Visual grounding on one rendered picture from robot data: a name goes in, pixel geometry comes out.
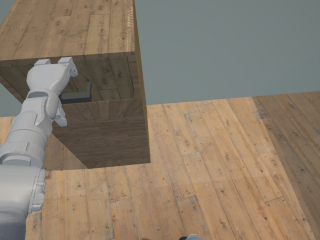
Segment left robot forearm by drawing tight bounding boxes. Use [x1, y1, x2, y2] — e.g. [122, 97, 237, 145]
[0, 88, 60, 169]

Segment left robot upper arm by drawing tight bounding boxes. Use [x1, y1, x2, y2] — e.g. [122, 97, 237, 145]
[0, 164, 47, 240]

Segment left robot hand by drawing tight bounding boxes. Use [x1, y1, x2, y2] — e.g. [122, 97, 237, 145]
[26, 57, 78, 127]

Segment handle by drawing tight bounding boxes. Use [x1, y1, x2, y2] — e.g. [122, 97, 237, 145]
[58, 82, 92, 104]

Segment cabinet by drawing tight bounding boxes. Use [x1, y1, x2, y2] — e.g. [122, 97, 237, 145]
[0, 0, 151, 169]

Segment drawer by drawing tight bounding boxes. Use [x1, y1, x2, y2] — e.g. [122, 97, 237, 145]
[0, 55, 135, 102]

